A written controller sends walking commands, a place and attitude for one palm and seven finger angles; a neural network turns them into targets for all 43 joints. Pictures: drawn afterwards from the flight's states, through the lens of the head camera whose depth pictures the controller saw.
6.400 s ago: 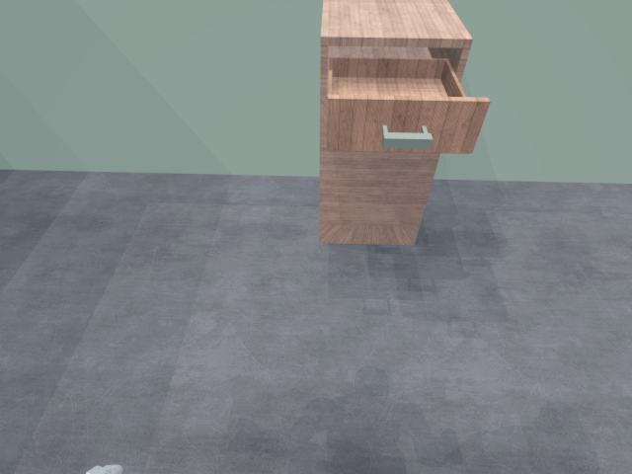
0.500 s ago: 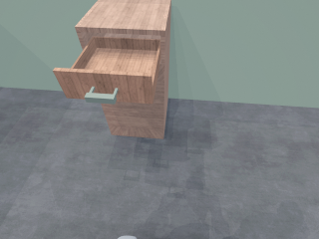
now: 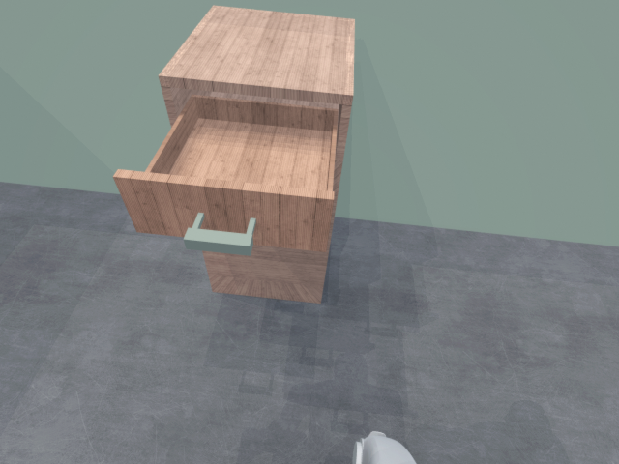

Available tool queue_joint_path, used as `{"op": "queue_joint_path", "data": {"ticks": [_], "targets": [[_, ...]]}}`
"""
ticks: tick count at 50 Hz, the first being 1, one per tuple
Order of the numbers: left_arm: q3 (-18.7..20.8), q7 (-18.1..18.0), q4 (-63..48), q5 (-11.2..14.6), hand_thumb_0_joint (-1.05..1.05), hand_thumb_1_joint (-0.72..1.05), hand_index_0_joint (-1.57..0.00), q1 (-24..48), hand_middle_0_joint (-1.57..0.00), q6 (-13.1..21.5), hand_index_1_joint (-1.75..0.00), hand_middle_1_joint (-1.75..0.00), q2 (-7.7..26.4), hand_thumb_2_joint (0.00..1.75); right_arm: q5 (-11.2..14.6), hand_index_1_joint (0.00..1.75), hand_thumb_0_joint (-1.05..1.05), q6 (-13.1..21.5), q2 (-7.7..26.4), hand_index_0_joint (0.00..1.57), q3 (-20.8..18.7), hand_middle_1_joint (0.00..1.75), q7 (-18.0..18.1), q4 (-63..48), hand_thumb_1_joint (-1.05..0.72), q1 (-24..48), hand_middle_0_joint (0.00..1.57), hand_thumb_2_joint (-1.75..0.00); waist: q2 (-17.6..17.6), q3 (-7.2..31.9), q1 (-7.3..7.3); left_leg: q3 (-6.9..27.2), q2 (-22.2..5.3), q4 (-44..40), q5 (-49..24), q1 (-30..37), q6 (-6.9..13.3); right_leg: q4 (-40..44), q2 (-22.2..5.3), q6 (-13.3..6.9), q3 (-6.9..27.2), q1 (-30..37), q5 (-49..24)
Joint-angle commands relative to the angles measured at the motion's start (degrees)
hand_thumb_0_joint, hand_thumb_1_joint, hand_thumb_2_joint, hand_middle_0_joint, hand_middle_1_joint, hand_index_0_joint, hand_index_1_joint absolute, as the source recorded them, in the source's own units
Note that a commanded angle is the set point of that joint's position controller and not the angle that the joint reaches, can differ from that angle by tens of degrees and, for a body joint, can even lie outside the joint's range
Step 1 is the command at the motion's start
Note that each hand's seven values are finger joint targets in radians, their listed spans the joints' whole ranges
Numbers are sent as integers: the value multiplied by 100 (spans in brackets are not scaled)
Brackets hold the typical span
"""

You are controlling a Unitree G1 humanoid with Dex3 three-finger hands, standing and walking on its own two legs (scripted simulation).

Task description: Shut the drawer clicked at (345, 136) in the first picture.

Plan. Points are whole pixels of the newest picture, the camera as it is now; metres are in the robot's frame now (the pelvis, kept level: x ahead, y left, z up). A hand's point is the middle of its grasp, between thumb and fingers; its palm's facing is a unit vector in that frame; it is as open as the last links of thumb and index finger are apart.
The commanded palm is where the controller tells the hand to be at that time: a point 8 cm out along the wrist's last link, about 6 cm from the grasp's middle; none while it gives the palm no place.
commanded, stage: take the last steps up to it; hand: left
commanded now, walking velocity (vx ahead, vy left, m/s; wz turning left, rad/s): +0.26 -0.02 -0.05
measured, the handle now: (222, 231) +0.48 +0.18 -0.02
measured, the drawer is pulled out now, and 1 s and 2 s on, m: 0.30 0.30 0.30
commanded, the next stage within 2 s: come to a stop and stand still in 0.24 s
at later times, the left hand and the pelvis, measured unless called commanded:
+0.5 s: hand (214, 423) +0.21 +0.16 -0.17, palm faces +0.04 -0.97 -0.23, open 7.2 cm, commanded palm none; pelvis +0.17 -0.03 +0.00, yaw -1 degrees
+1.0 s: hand (221, 440) +0.19 +0.14 -0.18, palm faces -0.01 -0.96 -0.29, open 7.4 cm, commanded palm none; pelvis +0.14 -0.05 -0.02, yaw -2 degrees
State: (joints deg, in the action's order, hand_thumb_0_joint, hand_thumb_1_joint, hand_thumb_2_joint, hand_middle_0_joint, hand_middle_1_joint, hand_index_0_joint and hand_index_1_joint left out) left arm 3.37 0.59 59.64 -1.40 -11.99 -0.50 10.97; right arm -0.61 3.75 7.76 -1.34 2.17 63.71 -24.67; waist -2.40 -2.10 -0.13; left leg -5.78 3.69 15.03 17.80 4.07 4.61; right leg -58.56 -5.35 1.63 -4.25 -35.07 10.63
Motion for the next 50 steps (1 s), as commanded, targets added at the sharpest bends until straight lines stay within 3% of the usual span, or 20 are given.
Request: {"op": "queue_joint_path", "data": {"ticks": [1, 5, 8, 9, 10, 11, 14, 18, 23, 27, 29, 31, 36, 42, 43, 44, 45, 46, 48, 50], "targets": [[-9, 33, -612, 36, 0, 90, -20, 815, -20, 133, -30, -30, 158, 90, -43, 30, 0, 127, 655, 20, -85, 30, 56, 46, -90, -704, 20, -90, 725, -833, 244, 846, -1864, -242, -3919, 157, 437, 771, -31, -146, -34, -805, -40], [-35, 12, -710, 52, 0, 90, -20, 956, -20, 191, -30, -30, 109, 90, -74, 30, 0, 89, 692, 20, -78, 30, 72, 225, -90, -854, 20, -90, 812, -749, 208, 602, -1811, 287, -5436, -40, 320, 1686, 324, -441, -323, 292, 271], [42, -53, -294, 23, 0, 90, -20, -518, -20, 287, -30, -30, 277, 90, -11, 30, 0, 66, 897, 20, -135, 30, 74, 217, -90, -597, 20, -90, 818, 11, -461, 348, -1600, 1838, -6190, -400, 82, 2447, 702, -621, -530, 2287, -168], [125, -82, -50, 3, 0, 90, -20, -1284, -20, 359, -30, -30, 563, 90, 44, 30, 0, 79, 841, 20, -143, 30, 34, 163, -90, -523, 20, -90, 604, 448, -768, 285, -1399, 3010, -5221, -1278, -65, 2709, 347, -810, -87, 3686, -775], [237, -160, 71, -8, 0, 90, -20, -1834, -20, 423, -30, -30, 1068, 90, 131, 30, 0, 104, 513, 20, -143, 30, -6, 66, -90, -753, 20, -90, -393, 1114, -813, 54, -587, 4923, -1583, -2727, -310, 2996, -1311, -1509, 2059, 4970, -2332], [256, -157, 108, 114, 0, 90, -20, -1931, -20, 401, -30, -30, 1255, 90, 140, 30, 0, 95, 423, 20, -154, 30, 21, -34, -90, -765, 20, -90, -346, 1256, -633, 301, -263, 6375, 1575, -3169, -346, 3608, -2285, -2109, 3051, 4705, -3360], [121, -219, -260, 105, 0, 90, -20, -469, -20, 388, -30, -30, 579, 90, -34, 30, 0, -142, 247, 20, -172, 30, -72, -194, -90, -152, 20, -90, 98, -145, -102, 822, -995, 6249, 569, -3306, -336, 4455, -1625, -1641, 2140, 2072, -515], [-1, -230, -279, 33, 0, 90, -20, -140, -20, 423, -30, -30, 241, 90, -71, 30, 0, -337, -60, 20, -110, 30, -98, -116, -90, -496, 20, -90, -116, -184, 374, 444, -1042, 4731, 139, -2583, -587, 4589, -900, -1171, 686, 957, -1234], [27, -260, -202, 21, 0, 90, -20, -340, -20, 302, -30, -30, 466, 90, 21, 30, 0, -379, -21, 20, -49, 30, -80, -316, -90, 118, 20, -90, -245, 178, 132, 319, -775, 2956, -103, -2307, -741, 4004, -735, -1140, 569, 1746, -2580], [71, -293, -154, 53, 0, 90, -20, -498, -20, 125, -30, -30, 557, 90, 17, 30, 0, -397, 292, 20, -164, 30, -37, -401, -90, 401, 20, -90, -380, 137, 123, 348, -697, 1413, -1283, -1533, -722, 3215, -632, -868, 594, 1854, -2315], [39, -323, -228, 82, 0, 90, -20, -809, -20, 26, -30, -30, 310, 90, -22, 30, 0, -346, 771, 20, -244, 30, -10, -528, -90, 447, 20, -90, 692, 272, 20, 1188, -1732, 1094, -4194, -1051, -234, 2539, 28, -369, 249, 1542, -689], [2, -352, -272, 106, 0, 90, -20, -1026, -20, -61, -30, -30, 211, 90, -30, 30, 0, -361, 1088, 20, -276, 30, 46, -635, -90, 619, 20, -90, 1800, 349, -6, 1906, -2620, 540, -5464, -1363, 518, 1015, 517, -110, 46, 1519, 2265], [136, -279, -370, 75, 0, 90, -20, -852, -20, -155, -30, -30, 293, 90, -89, 30, 0, -418, 1151, 20, -358, 30, 128, -932, -90, 1307, 20, -90, 995, 568, -37, 1355, -2281, 787, -4457, -1344, 658, -724, 495, -37, 599, 907, 1964], [72, -212, -447, 69, 0, 90, -20, -1020, -20, -147, -30, -30, 141, 90, -96, 30, 0, -499, 1216, 20, -463, 30, 28, -980, -90, 1521, 20, -90, 1488, 661, -34, 1342, -2026, 656, -2055, -1700, 396, 1762, 381, -94, 188, 1881, 1683], [-83, -340, -305, 62, 0, 90, -20, -1357, -20, -50, -30, -30, 374, 90, 55, 30, 0, -404, 1372, 20, -513, 30, 37, -1125, -90, 1788, 20, -90, 250, 649, -336, 613, -1659, 2002, -2425, -1556, -242, 3717, 193, -167, 719, 1651, 677], [24, -337, -744, -102, 0, 90, -20, -922, -20, 6, -30, -30, 781, 90, 41, 30, 0, -432, 652, 20, -361, 30, -133, -1458, -90, 1476, 20, -90, -1463, 232, -113, 40, -584, 2872, 297, -3142, -486, 4068, -569, -456, 1948, 1830, -48], [-17, -335, -902, -99, 0, 90, -20, -677, -20, 130, -30, -30, 970, 90, -98, 30, 0, -509, 455, 20, -248, 30, -210, -1610, -90, 1486, 20, -90, -856, 459, -34, 316, -521, 3423, 696, -3108, -574, 3812, -1120, -883, 2173, 1974, -1324], [21, -338, -1020, -124, 0, 90, -20, -665, -20, 159, -30, -30, 1090, 90, -48, 30, 0, -524, 418, 20, -265, 30, -251, -1648, -90, 1376, 20, -90, -289, 847, 59, 162, -381, 3928, 754, -2863, -560, 3535, -1015, -1096, 1927, 2099, -1694], [54, -410, -1049, -80, 0, 90, -20, -493, -20, 247, -30, -30, 895, 90, -6, 30, 0, -502, 574, 20, -266, 30, -214, -1724, -90, 1421, 20, -90, -1416, 618, 93, 487, -493, 4491, 782, -3441, -445, 3157, -892, -1245, 1761, 2476, -2889], [18, -431, -1161, -108, 0, 90, -20, -190, -20, 182, -30, -30, 818, 90, 28, 30, 0, -509, 478, 20, -226, 30, -192, -1693, -90, 1349, 20, -90, -742, 89, 225, 391, -557, 3456, 802, -2823, -428, 3096, -819, -1239, 1282, 1819, -2252]]}}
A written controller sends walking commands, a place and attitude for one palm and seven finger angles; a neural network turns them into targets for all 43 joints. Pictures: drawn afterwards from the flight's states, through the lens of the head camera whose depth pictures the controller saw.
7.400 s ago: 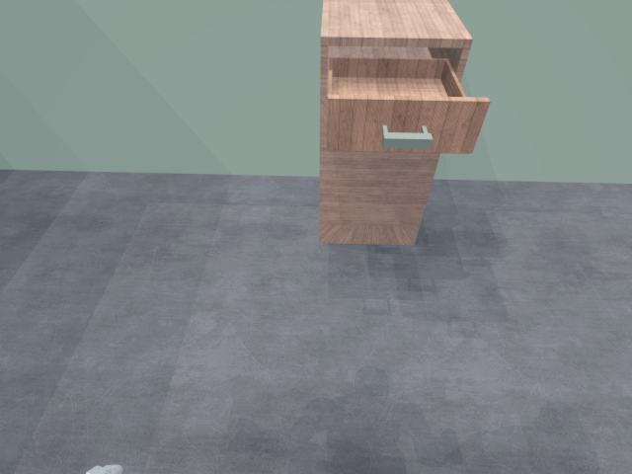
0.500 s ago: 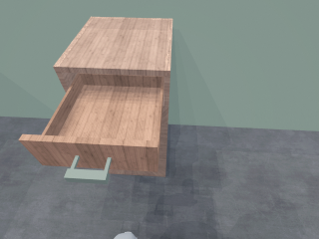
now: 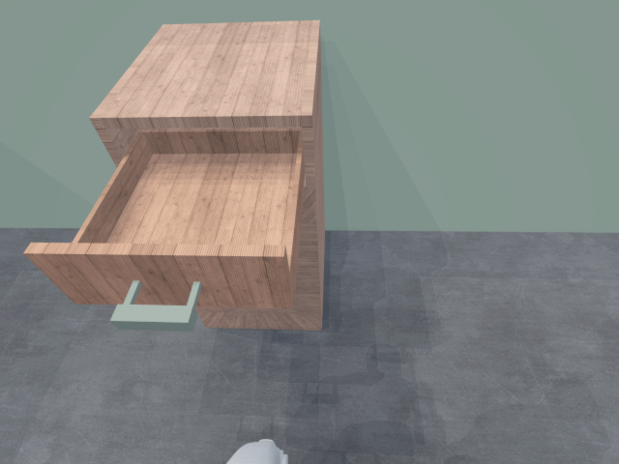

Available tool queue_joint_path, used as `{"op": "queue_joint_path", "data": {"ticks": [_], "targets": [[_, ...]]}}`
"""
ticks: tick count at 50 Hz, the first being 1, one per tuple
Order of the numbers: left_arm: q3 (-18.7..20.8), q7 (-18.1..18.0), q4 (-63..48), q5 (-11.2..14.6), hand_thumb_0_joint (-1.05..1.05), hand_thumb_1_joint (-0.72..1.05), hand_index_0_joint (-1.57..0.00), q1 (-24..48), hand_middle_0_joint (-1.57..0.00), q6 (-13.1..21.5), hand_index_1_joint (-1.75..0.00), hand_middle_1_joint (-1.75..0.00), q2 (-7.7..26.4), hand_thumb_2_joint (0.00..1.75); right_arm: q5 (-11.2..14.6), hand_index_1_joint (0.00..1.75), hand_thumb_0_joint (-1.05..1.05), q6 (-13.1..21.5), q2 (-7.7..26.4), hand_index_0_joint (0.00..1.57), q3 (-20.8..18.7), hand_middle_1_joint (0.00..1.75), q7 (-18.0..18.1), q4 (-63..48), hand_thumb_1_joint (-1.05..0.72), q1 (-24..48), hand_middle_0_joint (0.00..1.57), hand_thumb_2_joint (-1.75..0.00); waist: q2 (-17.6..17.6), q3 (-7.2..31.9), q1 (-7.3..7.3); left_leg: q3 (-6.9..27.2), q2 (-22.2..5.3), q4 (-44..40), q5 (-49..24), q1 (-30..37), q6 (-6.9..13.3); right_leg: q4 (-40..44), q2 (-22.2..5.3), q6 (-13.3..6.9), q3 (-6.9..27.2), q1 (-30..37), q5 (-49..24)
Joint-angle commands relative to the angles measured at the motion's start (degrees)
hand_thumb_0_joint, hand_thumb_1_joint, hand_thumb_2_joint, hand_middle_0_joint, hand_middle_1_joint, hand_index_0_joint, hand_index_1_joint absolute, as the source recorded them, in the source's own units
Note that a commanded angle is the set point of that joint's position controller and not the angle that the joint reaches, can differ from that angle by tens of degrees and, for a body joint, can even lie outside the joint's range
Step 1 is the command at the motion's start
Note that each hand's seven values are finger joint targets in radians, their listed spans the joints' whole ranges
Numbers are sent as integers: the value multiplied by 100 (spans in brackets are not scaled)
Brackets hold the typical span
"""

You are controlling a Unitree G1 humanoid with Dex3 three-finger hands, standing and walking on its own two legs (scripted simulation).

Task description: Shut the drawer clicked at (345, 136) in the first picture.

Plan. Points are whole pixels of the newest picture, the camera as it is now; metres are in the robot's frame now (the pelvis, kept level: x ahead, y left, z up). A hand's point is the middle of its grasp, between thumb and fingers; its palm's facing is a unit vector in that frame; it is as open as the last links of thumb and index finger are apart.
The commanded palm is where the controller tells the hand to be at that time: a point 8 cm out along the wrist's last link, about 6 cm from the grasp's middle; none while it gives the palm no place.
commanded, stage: come to a stop and stand still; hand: left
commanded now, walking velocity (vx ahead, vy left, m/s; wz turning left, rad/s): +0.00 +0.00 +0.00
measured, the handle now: (160, 302) +0.32 +0.24 +0.01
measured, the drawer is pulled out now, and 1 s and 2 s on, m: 0.30 0.30 0.30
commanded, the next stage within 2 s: look again from close up in 0.94 s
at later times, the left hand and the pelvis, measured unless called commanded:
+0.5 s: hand out of the picture -0.04 +0.14 -0.16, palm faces +0.05 -0.98 -0.21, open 7.4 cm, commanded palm none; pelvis -0.05 -0.04 +0.01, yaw +1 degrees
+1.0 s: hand out of the picture -0.05 +0.14 -0.16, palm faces +0.07 -0.98 -0.18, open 7.4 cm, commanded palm none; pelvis -0.06 -0.03 +0.01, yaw +0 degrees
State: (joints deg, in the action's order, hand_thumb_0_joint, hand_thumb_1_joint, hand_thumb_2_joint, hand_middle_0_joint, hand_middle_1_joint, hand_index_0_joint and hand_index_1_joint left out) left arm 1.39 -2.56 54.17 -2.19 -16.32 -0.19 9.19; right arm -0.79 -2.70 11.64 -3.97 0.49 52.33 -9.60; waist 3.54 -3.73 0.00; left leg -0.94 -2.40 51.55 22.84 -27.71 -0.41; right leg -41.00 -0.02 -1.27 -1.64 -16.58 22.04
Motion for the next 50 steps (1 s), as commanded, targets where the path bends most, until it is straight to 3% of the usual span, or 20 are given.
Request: {"op": "queue_joint_path", "data": {"ticks": [1, 3, 4, 5, 6, 8, 10, 14, 15, 19, 22, 26, 30, 35, 38, 41, 43, 45, 47, 50], "targets": [[203, -92, -619, -3, 0, 90, -20, 252, -20, 111, -30, -30, 1015, 90, 35, 30, 0, 137, 38, 20, 81, 30, -18, -463, -90, -340, 20, -90, -1167, 144, 236, -233, 161, -991, -131, 909, 63, 1329, -1191, -787, 890, -389, -2623], [129, -42, -540, 98, 0, 90, -20, 166, -20, 13, -30, -30, 885, 90, 2, 30, 0, 178, 160, 20, 129, 30, -20, -190, -90, -772, 20, -90, -509, -108, 283, -96, 68, -2221, -666, 1919, 130, 1308, -742, -393, 726, -1245, -92], [104, -21, -541, 123, 0, 90, -20, 29, -20, -50, -30, -30, 715, 90, -54, 30, 0, 208, 389, 20, 115, 30, -14, -198, -90, -761, 20, -90, 262, -422, 162, 742, -502, -2846, -213, 1430, 394, 1140, -314, -169, 549, -1331, 842], [83, -7, -560, 116, 0, 90, -20, -263, -20, -53, -30, -30, 604, 90, -97, 30, 0, 236, 642, 20, 101, 30, -7, -283, -90, -790, 20, -90, 475, -475, 36, 1503, -1082, -3409, 255, 711, 757, 785, -49, 3, 162, -772, 710], [90, -3, -433, 111, 0, 90, -20, -197, -20, -80, -30, -30, 624, 90, -106, 30, 0, 249, 654, 20, 106, 30, 5, -228, -90, -638, 20, -90, 1005, -462, -20, 1833, -1037, -3943, 1172, 134, 810, 511, 50, -12, 3, -302, 671], [83, 54, -238, 87, 0, 90, -20, -450, -20, -83, -30, -30, 587, 90, -91, 30, 0, 231, 636, 20, 132, 30, 29, -228, -90, -279, 20, -90, 540, -418, -242, 1462, -860, -3945, 1581, -438, 746, 507, -2, -58, 47, 399, 157], [44, 89, -138, 83, 0, 90, -20, -567, -20, -24, -30, -30, 538, 90, -85, 30, 0, 239, 527, 20, 163, 30, 34, -150, -90, -339, 20, -90, -8, -141, -259, 989, -558, -3634, 1333, -174, 557, 1202, -102, -99, 289, 522, 215], [89, 87, -132, 126, 0, 90, -20, -244, -20, 74, -30, -30, 838, 90, -100, 30, 0, 160, 222, 20, 211, 30, 5, 134, -90, -920, 20, -90, -879, -49, 94, 70, 93, -2208, -8, 937, 195, 2675, -856, -423, 1421, -723, 1779], [108, 67, -161, 130, 0, 90, -20, -87, -20, 78, -30, -30, 865, 90, -95, 30, 0, 132, 147, 20, 205, 30, 19, 243, -90, -1120, 20, -90, -1148, 86, 208, -9, 139, -1835, -316, 1382, 153, 2883, -980, -500, 1457, -981, 1758], [142, 58, -123, 145, 0, 90, -20, 241, -20, 50, -30, -30, 859, 90, -88, 30, 0, 128, 45, 20, 225, 30, 24, 534, -90, -1665, 20, -90, -888, -5, 374, -44, 147, -1582, -302, 1791, 140, 2874, -937, -458, 1140, -1637, 1934], [160, 70, 1, 129, 0, 90, -20, 52, -20, -2, -30, -30, 801, 90, -115, 30, 0, 129, 65, 20, 232, 30, 29, 618, -90, -1722, 20, -90, -481, -342, 281, 215, 73, -2044, 228, 1336, 222, 2650, -720, -336, 973, -1684, 2087], [146, 96, 184, 139, 0, 90, -20, -321, -20, 3, -30, -30, 656, 90, -135, 30, 0, 184, 114, 20, 243, 30, 66, 636, -90, -1588, 20, -90, -36, -303, 74, 585, -89, -2769, 634, 531, 304, 2092, -425, -246, 813, -850, 1577], [129, 123, 324, 132, 0, 90, -20, -562, -20, 20, -30, -30, 554, 90, -127, 30, 0, 192, 100, 20, 247, 30, 99, 671, -90, -1476, 20, -90, -263, -103, -31, 557, -30, -2783, 595, 260, 264, 2020, -381, -240, 861, -335, 1349], [158, 113, 312, 130, 0, 90, -20, -300, -20, 42, -30, -30, 630, 90, -108, 30, 0, 168, -68, 20, 252, 30, 104, 788, -90, -1773, 20, -90, -805, -36, 165, 192, 203, -1829, -8, 824, 163, 2629, -805, -380, 1200, -955, 1851], [182, 90, 231, 138, 0, 90, -20, 71, -20, 40, -30, -30, 682, 90, -100, 30, 0, 183, -170, 20, 254, 30, 88, 913, -90, -2103, 20, -90, -670, -66, 339, 62, 196, -1497, -216, 1413, 157, 2733, -919, -427, 1092, -1598, 1923], [171, 95, 252, 123, 0, 90, -20, 39, -20, 3, -30, -30, 586, 90, -118, 30, 0, 209, -110, 20, 258, 30, 87, 874, -90, -2028, 20, -90, 8, -470, 245, 616, -20, -2417, 593, 853, 280, 2220, -547, -301, 769, -1559, 1900], [145, 119, 339, 130, 0, 90, -20, -275, -20, -24, -30, -30, 432, 90, -146, 30, 0, 239, 55, 20, 250, 30, 120, 768, -90, -1676, 20, -90, 442, -588, 11, 1206, -340, -3427, 1474, -110, 401, 1550, -138, -138, 405, -660, 1264], [128, 147, 485, 107, 0, 90, -20, -774, -20, -64, -30, -30, 229, 90, -114, 30, 0, 262, 239, 20, 222, 30, 151, 659, -90, -1175, 20, -90, 853, -316, -284, 1673, -653, -4170, 1837, -891, 584, 336, 148, -44, -29, 513, 243], [92, 156, 621, 87, 0, 90, -20, -1182, -20, -71, -30, -30, 58, 90, -70, 30, 0, 288, 341, 20, 199, 30, 170, 537, -90, -694, 20, -90, 671, -35, -459, 1625, -763, -4298, 1662, -1027, 690, -71, 132, -21, -106, 985, -43], [57, 133, 629, 68, 0, 90, -20, -1270, -20, 11, -30, -30, 99, 90, -79, 30, 0, 277, 244, 20, 175, 30, 138, 545, -90, -679, 20, -90, -98, -128, -368, 1076, -330, -3606, 1184, -400, 461, 1477, -110, -109, 384, 714, 270]]}}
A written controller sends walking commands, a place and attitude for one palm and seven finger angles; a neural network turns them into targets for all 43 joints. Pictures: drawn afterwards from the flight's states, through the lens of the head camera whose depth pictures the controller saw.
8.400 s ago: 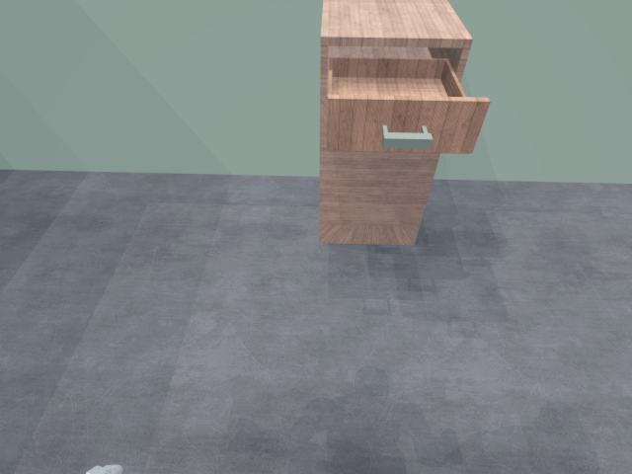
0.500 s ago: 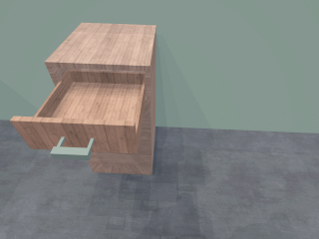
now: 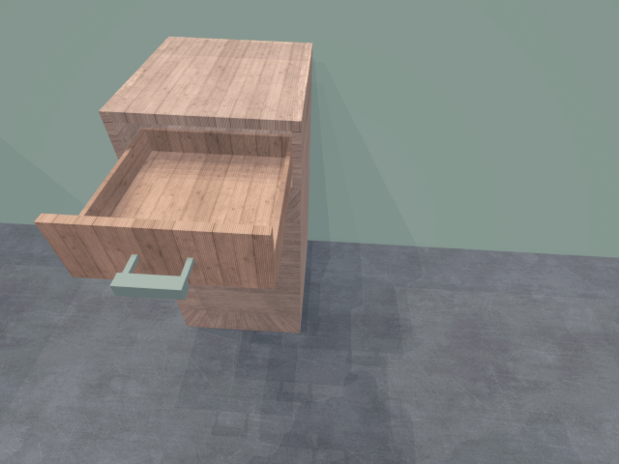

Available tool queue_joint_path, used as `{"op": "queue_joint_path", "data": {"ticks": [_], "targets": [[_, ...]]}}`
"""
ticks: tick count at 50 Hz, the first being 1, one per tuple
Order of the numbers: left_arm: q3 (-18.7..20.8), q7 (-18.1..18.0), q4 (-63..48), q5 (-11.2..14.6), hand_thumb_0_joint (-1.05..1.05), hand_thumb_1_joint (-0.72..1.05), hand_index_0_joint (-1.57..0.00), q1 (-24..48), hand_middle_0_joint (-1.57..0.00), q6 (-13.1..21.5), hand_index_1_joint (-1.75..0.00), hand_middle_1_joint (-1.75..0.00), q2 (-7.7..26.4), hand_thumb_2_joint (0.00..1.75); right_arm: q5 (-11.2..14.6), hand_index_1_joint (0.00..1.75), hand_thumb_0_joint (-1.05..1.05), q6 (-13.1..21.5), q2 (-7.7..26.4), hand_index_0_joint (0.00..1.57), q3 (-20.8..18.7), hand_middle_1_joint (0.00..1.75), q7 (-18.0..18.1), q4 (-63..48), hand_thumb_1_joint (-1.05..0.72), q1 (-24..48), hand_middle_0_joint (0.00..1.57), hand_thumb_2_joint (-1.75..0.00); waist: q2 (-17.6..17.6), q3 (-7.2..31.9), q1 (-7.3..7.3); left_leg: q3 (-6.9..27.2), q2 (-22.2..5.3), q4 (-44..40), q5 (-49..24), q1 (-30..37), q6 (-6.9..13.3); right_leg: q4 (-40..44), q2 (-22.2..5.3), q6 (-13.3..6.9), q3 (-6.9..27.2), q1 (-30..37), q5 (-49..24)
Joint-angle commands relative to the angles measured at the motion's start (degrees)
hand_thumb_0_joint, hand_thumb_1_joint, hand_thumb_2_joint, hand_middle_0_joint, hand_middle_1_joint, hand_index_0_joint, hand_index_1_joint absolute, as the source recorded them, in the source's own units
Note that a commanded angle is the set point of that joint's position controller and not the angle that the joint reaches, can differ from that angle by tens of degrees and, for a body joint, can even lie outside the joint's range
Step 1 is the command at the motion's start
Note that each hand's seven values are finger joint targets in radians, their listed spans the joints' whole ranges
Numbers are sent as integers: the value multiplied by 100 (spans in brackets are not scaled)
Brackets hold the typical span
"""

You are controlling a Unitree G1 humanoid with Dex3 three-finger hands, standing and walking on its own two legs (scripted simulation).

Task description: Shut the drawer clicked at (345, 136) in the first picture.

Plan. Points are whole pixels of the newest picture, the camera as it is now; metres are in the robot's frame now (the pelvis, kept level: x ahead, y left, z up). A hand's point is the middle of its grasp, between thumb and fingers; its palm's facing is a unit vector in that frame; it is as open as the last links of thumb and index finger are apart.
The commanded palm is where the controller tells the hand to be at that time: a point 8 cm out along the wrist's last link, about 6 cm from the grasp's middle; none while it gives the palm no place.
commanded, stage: look again from close up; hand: left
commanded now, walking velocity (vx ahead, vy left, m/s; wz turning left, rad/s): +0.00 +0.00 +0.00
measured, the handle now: (156, 274) +0.39 +0.28 -0.01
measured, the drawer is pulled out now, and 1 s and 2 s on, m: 0.30 0.30 0.30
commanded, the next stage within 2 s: shuffle to correct the standing spot in 0.54 s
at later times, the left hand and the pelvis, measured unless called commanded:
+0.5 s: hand out of the picture +0.01 +0.17 -0.16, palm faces +0.05 -0.99 -0.16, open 7.4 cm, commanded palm none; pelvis +0.02 +0.01 +0.01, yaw +0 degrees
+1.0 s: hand out of the picture +0.06 +0.21 -0.18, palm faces +0.07 -0.98 -0.17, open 7.4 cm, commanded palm none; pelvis +0.08 +0.04 +0.00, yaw +0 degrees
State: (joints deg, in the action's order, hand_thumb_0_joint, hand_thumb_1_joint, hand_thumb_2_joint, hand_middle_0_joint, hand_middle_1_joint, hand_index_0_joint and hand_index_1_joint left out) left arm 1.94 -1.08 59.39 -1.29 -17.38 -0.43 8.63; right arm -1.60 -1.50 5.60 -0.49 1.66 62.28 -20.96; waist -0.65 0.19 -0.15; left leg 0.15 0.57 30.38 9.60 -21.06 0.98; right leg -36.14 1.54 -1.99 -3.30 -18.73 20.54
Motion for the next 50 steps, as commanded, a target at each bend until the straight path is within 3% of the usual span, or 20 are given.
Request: {"op": "queue_joint_path", "data": {"ticks": [1, 2, 3, 4, 6, 8, 11, 14, 19, 27, 33, 36, 40, 43, 45, 46, 47, 48, 49, 50], "targets": [[-17, -29, 41, -24, 0, 90, -20, -980, -20, 95, -30, -30, 270, 90, 30, 30, 0, 124, 708, 20, -159, 30, 4, -459, -90, 317, 20, -90, -317, -588, -184, 606, -321, -817, 2113, -856, 141, 1685, -679, -181, 1316, 459, 1277], [1, -47, -38, 0, 0, 90, -20, -698, -20, 141, -30, -30, 482, 90, 42, 30, 0, 75, 552, 20, -130, 30, -32, -433, -90, 174, 20, -90, -970, -699, -19, 209, -112, 43, 1391, -468, 10, 2473, -1230, -356, 1995, -204, 2303], [28, -77, -152, 19, 0, 90, -20, -317, -20, 161, -30, -30, 635, 90, 40, 30, 0, 31, 530, 20, -140, 30, -49, -346, -90, 21, 20, -90, -1212, -696, 131, 37, -87, 866, 958, 156, -34, 3034, -1597, -483, 2362, -934, 2767], [52, -95, -255, 27, 0, 90, -20, 0, -20, 170, -30, -30, 696, 90, 32, 30, 0, 2, 573, 20, -168, 30, -64, -253, -90, -121, 20, -90, -1052, -656, 247, 48, -103, 1321, 862, 470, -27, 3125, -1619, -535, 2293, -1298, 2598], [52, -118, -304, 2, 0, 90, -20, 289, -20, 184, -30, -30, 712, 90, 55, 30, 0, 36, 569, 20, -156, 30, -91, -160, -90, -303, 20, -90, -749, -675, 389, -5, -185, 1186, 961, 704, 4, 2828, -1387, -527, 1681, -1373, 1957], [31, -97, -157, 3, 0, 90, -20, -32, -20, 171, -30, -30, 652, 90, 60, 30, 0, 98, 419, 20, -74, 30, -81, -111, -90, -361, 20, -90, -487, -662, 280, -170, -136, 67, 867, 994, 7, 2499, -1139, -415, 1415, -1093, 1672], [-39, -54, 53, 44, 0, 90, -20, -483, -20, 186, -30, -30, 436, 90, 39, 30, 0, 247, 590, 20, -12, 30, 13, -94, -90, -302, 20, -90, 223, -640, 53, 322, -509, -1061, 693, 938, 142, 1902, -632, -116, 1048, -427, 361], [-53, -41, 194, 55, 0, 90, -20, -489, -20, 168, -30, -30, 572, 90, 46, 30, 0, 292, 621, 20, 32, 30, 13, -75, -90, -74, 20, -90, 527, -499, -64, 381, -562, -1291, 965, 330, 107, 1858, -651, -30, 907, 520, -161], [-105, -38, 272, 73, 0, 90, -20, -465, -20, 195, -30, -30, 529, 90, 62, 30, 0, 307, 657, 20, 58, 30, 29, -15, -90, -110, 20, -90, 144, -467, -52, 278, -551, -1289, 754, 456, 62, 1910, -701, -44, 850, 676, -348], [-137, -66, 294, 80, 0, 90, -20, -413, -20, 219, -30, -30, 453, 90, 93, 30, 0, 376, 622, 20, 96, 30, 65, 116, -90, -160, 20, -90, 131, -339, -71, 291, -660, -1284, -26, 647, 74, 1549, -698, -51, 669, 953, -1365], [-129, -82, 299, 69, 0, 90, -20, -396, -20, 218, -30, -30, 432, 90, 86, 30, 0, 365, 579, 20, 95, 30, 73, 201, -90, -196, 20, -90, 157, -356, -61, 201, -624, -1232, 12, 784, 79, 1482, -714, -75, 684, 915, -1313], [-79, -78, 221, 27, 0, 90, -20, -392, -20, 191, -30, -30, 521, 90, 61, 30, 0, 311, 625, 20, 84, 30, 40, 185, -90, -257, 20, -90, -20, -528, -76, 118, -501, -1084, 684, 571, 104, 1464, -768, -183, 811, 811, -459], [56, -69, 141, 10, 0, 90, -20, -574, -20, 168, -30, -30, 764, 90, 28, 30, 0, 241, 564, 20, 61, 30, -10, 4, -90, -240, 20, -90, -537, -708, -135, -217, -165, -349, 1159, 45, 34, 1918, -1200, -514, 1521, 907, 530], [174, -93, 77, 1, 0, 90, -20, -675, -20, 188, -30, -30, 878, 90, 24, 30, 0, 269, 535, 20, 42, 30, -21, -125, -90, -190, 20, -90, -699, -600, -147, -311, -200, 143, 1161, -71, -12, 1997, -1728, -836, 1995, 981, 37], [208, -93, 7, -12, 0, 90, -20, -560, -20, 176, -30, -30, 880, 90, 38, 30, 0, 296, 523, 20, 27, 30, -30, -108, -90, -336, 20, -90, -409, -543, -53, -364, -229, -244, 997, 373, -4, 1576, -1585, -785, 1570, 762, -514], [196, -80, -56, -6, 0, 90, -20, -447, -20, 157, -30, -30, 794, 90, 36, 30, 0, 327, 559, 20, 42, 30, -29, -73, -90, -526, 20, -90, -103, -524, 32, -293, -263, -624, 721, 732, 39, 1184, -1321, -660, 1218, 547, -662], [156, -58, -124, -10, 0, 90, -20, -276, -20, 132, -30, -30, 662, 90, 27, 30, 0, 362, 706, 20, 20, 30, -22, 3, -90, -755, 20, -90, 497, -503, 130, 75, -531, -917, -71, 1205, 194, 481, -838, -435, 607, 241, -731], [84, -36, -222, -23, 0, 90, -20, -79, -20, 117, -30, -30, 442, 90, 6, 30, 0, 380, 952, 20, -19, 30, 19, 71, -90, -1035, 20, -90, 1358, -482, 255, 837, -1153, -1121, -1425, 1822, 546, -474, -348, -143, -139, -515, -209], [7, -64, -328, -30, 0, 90, -20, 167, -20, 126, -30, -30, 343, 90, 18, 30, 0, 364, 909, 20, 16, 30, 89, 114, -90, -1193, 20, -90, 1631, -692, 312, 1284, -1563, -1253, -3300, 2296, 899, -1081, -224, 17, -227, -1357, 993], [-18, -94, -351, -10, 0, 90, -20, 288, -20, 123, -30, -30, 381, 90, 26, 30, 0, 352, 792, 20, 80, 30, 140, 110, -90, -1230, 20, -90, 1172, -724, 298, 1351, -1764, -1048, -4763, 2430, 1133, -1440, -373, 38, 20, -1521, 1246]]}}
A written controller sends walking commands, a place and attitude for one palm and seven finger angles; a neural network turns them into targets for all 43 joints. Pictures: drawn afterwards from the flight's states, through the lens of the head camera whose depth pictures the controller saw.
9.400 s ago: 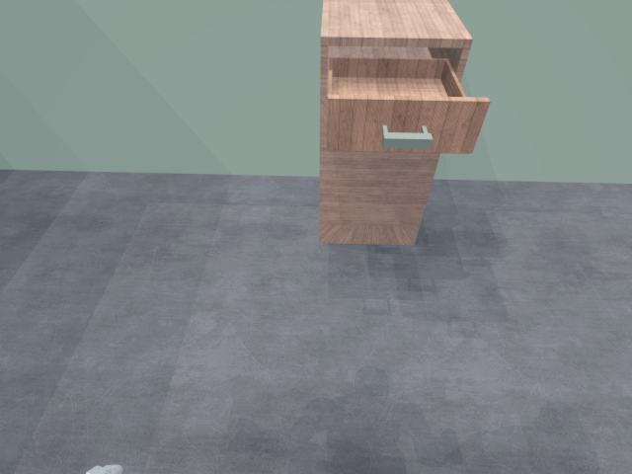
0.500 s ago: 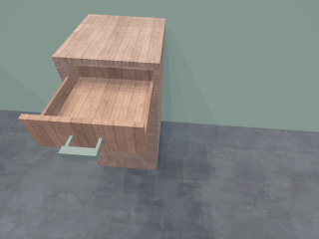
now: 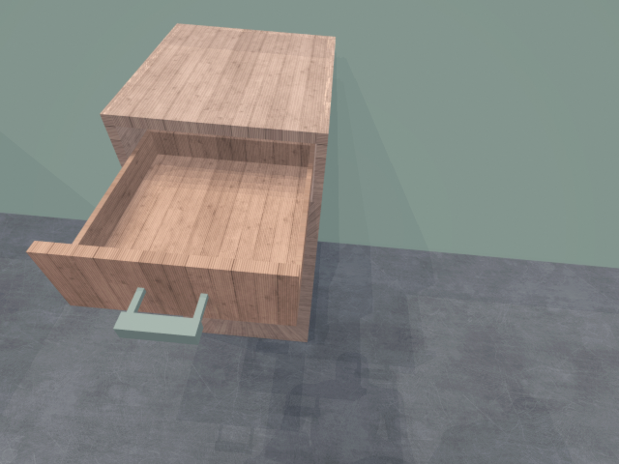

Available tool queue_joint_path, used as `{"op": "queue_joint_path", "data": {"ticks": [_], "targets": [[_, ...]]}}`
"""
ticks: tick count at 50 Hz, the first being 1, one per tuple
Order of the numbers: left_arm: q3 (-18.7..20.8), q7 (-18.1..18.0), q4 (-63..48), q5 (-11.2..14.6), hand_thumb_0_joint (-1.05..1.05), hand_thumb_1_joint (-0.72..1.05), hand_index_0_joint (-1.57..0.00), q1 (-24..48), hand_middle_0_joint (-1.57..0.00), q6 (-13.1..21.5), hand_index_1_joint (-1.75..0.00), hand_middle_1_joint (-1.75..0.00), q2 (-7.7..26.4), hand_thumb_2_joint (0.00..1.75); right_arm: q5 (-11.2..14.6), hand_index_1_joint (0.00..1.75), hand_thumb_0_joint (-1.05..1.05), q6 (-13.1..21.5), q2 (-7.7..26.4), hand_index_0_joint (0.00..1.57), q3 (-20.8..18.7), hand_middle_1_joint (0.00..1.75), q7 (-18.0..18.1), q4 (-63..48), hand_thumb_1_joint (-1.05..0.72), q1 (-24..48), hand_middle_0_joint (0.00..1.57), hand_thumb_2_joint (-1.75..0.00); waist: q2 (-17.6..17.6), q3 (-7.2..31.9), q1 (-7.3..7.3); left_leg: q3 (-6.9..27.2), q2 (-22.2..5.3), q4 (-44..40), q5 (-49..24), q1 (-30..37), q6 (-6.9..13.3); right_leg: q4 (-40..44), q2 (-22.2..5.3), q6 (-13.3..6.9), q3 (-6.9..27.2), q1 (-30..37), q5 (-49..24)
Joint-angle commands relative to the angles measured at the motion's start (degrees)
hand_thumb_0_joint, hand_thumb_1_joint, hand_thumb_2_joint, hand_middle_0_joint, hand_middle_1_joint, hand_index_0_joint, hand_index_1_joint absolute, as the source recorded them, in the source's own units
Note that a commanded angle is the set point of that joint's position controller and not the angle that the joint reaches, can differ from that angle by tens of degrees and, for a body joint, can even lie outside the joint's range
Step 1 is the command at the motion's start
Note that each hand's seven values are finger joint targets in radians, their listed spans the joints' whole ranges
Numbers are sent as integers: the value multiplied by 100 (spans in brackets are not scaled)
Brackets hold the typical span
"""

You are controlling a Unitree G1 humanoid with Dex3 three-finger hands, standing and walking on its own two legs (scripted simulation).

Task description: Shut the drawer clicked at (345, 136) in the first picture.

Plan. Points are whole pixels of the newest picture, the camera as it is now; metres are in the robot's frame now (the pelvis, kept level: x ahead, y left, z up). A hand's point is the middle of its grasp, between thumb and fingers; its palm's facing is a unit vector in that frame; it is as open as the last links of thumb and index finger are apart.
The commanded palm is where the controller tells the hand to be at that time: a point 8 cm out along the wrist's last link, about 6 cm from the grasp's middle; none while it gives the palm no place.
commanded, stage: come to a stop and stand still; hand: left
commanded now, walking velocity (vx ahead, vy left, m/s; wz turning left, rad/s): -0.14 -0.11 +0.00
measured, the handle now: (165, 313) +0.31 +0.23 -0.01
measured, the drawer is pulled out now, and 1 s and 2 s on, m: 0.30 0.30 0.28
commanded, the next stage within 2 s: look again from close up in 0.86 s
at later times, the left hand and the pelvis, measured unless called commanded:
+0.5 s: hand out of the picture +0.10 +0.16 -0.17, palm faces +0.04 -0.98 -0.22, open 7.4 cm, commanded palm none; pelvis +0.02 -0.01 +0.00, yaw +1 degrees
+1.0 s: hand out of the picture -0.02 +0.17 -0.16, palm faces +0.06 -0.98 -0.21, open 7.4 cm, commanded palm none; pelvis -0.01 -0.01 +0.01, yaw +2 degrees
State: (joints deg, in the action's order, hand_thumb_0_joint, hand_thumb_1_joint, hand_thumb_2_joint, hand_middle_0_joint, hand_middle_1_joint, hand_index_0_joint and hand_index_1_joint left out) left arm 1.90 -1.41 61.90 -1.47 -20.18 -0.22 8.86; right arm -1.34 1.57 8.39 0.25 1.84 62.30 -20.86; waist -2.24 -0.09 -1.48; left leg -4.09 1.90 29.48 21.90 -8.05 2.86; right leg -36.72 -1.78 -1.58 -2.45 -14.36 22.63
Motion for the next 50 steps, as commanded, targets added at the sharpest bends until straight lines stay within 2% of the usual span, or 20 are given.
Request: {"op": "queue_joint_path", "data": {"ticks": [1, 4, 7, 8, 9, 11, 12, 14, 19, 23, 24, 25, 26, 27, 29, 31, 32, 34, 37, 50], "targets": [[-15, -71, -568, 32, 0, 90, -20, 593, -20, 103, -30, -30, 333, 90, -7, 30, 0, 55, 524, 20, 22, 30, 147, 65, -90, -1072, 20, -90, 984, -663, 357, 1628, -1874, -771, -6748, 1093, 973, -1368, -188, 3, 60, -1815, 967], [-22, -47, -446, 92, 0, 90, -20, 416, -20, 51, -30, -30, 273, 90, 40, 30, 0, 83, 637, 20, -25, 30, 190, -96, -90, -384, 20, -90, 911, -371, 126, 983, -1485, -767, -6641, 801, 584, -434, -197, 88, -29, -872, -4], [8, -61, -368, 94, 0, 90, -20, 204, -20, 36, -30, -30, 400, 90, 95, 30, 0, 74, 687, 20, -110, 30, 204, -129, -90, -155, 20, -90, 721, -275, 5, 802, -1308, -550, -6329, 591, 206, 562, -72, 49, -87, -141, -1098], [27, -77, -343, 90, 0, 90, -20, 101, -20, 41, -30, -30, 490, 90, 109, 30, 0, 60, 661, 20, -132, 30, 201, -142, -90, -102, 20, -90, 645, -224, -60, 750, -1195, -383, -5940, 401, 77, 769, -105, 5, 34, 167, -1757], [58, -93, -341, 85, 0, 90, -20, -27, -20, 55, -30, -30, 610, 90, 114, 30, 0, 34, 631, 20, -159, 30, 196, -187, -90, -93, 20, -90, 387, -92, -76, 649, -969, -167, -5167, 84, -60, 719, -277, -105, 322, 573, -3160], [66, -105, -372, 98, 0, 90, -20, 63, -20, 67, -30, -30, 742, 90, 120, 30, 0, -52, 512, 20, -229, 30, 173, -208, -90, -241, 20, -90, 54, 49, 94, 479, -644, -39, -3318, -327, -233, 358, -864, -453, 728, 820, -4808], [68, -119, -406, 105, 0, 90, -20, 141, -20, 73, -30, -30, 767, 90, 124, 30, 0, -103, 416, 20, -232, 30, 158, -163, -90, -298, 20, -90, -259, 185, 116, 429, -580, 6, -2576, -378, -242, 358, -1021, -586, 845, 842, -4979], [48, -132, -488, 102, 0, 90, -20, 351, -20, 43, -30, -30, 767, 90, 125, 30, 0, -128, 302, 20, -224, 30, 119, -126, -90, -282, 20, -90, -335, 292, 179, 402, -530, -124, -1889, -258, -260, 505, -1085, -647, 874, 614, -4586], [35, -130, -668, 86, 0, 90, -20, 709, -20, -2, -30, -30, 589, 90, 50, 30, 0, -67, 450, 20, -205, 30, 135, -152, -90, -31, 20, -90, 315, 120, 142, 640, -958, -635, -3627, -21, -92, 370, -455, -161, 445, 392, -3296], [12, -112, -621, 87, 0, 90, -20, 696, -20, 17, -30, -30, 605, 90, 48, 30, 0, -62, 470, 20, -163, 30, 113, -192, -90, 124, 20, -90, 326, 97, 123, 541, -892, -786, -2687, -83, -104, 718, -450, -152, 548, 536, -2917], [92, -312, -320, 95, 0, 90, -20, -216, -20, 132, -30, -30, 865, 90, 162, 30, 0, 19, 911, 20, -323, 30, 50, -607, -90, 628, 20, -90, 51, 910, -172, 316, -1085, 473, -3312, -25, -208, 537, -683, -73, 534, 1029, -4786], [90, -273, -373, 42, 0, 90, -20, -155, -20, 182, -30, -30, 1070, 90, 158, 30, 0, -16, 850, 20, -261, 30, 32, -887, -90, 574, 20, -90, -56, 820, -34, 94, -526, 1079, -2657, -663, -362, 511, -999, -397, 955, 1619, -6227], [111, -248, -519, 69, 0, 90, -20, 32, -20, 217, -30, -30, 1023, 90, 161, 30, 0, -14, 408, 20, -227, 30, 13, -890, -90, 129, 20, -90, -390, 1453, 186, 275, -265, 1033, -146, -970, -370, 515, -1537, -880, 1469, 2056, -6766], [28, -232, -614, 52, 0, 90, -20, 260, -20, 181, -30, -30, 954, 90, 168, 30, 0, -100, 353, 20, -224, 30, 36, -883, -90, 290, 20, -90, -263, 1166, 219, 265, -325, 721, 537, -814, -351, 747, -1654, -978, 1392, 1546, -5892], [-41, -183, -743, 53, 0, 90, -20, 745, -20, 91, -30, -30, 928, 90, 103, 30, 0, -185, 326, 20, -228, 30, 6, -754, -90, 24, 20, -90, 92, 191, 467, 219, -301, -169, -150, -102, -299, 1221, -1188, -624, 1110, -71, -2447], [-41, -123, -792, 107, 0, 90, -20, 820, -20, 41, -30, -30, 733, 90, 5, 30, 0, -152, 604, 20, -227, 30, -35, -751, -90, -86, 20, -90, 540, -424, 391, 716, -837, -616, -408, -509, -64, 1361, -510, -233, 717, -539, -471], [-43, -115, -812, 72, 0, 90, -20, 805, -20, 8, -30, -30, 743, 90, -3, 30, 0, -159, 650, 20, -215, 30, -63, -839, -90, 141, 20, -90, 566, -772, 295, 812, -854, -810, -77, -991, -37, 1446, -376, -173, 670, -463, -138], [-53, -90, -749, 53, 0, 90, -20, 578, -20, 38, -30, -30, 747, 90, 1, 30, 0, -126, 737, 20, -194, 30, -83, -884, -90, 219, 20, -90, 409, -936, 222, 851, -770, -1025, 256, -1276, -8, 1497, -325, -169, 736, -278, -164], [-67, -64, -647, 78, 0, 90, -20, 411, -20, 83, -30, -30, 723, 90, 5, 30, 0, -88, 746, 20, -162, 30, -75, -788, -90, 36, 20, -90, 191, -623, 244, 784, -695, -1065, 165, -1047, 0, 1643, -355, -147, 779, -34, -210], [-131, -75, -218, 114, 0, 90, -20, -41, -20, 163, -30, -30, 468, 90, 43, 30, 0, -23, 474, 20, -19, 30, -37, -133, -90, -487, 20, -90, 127, -612, 244, 723, -674, -1232, -68, -984, -50, 1739, -446, -131, 710, 173, -422]]}}
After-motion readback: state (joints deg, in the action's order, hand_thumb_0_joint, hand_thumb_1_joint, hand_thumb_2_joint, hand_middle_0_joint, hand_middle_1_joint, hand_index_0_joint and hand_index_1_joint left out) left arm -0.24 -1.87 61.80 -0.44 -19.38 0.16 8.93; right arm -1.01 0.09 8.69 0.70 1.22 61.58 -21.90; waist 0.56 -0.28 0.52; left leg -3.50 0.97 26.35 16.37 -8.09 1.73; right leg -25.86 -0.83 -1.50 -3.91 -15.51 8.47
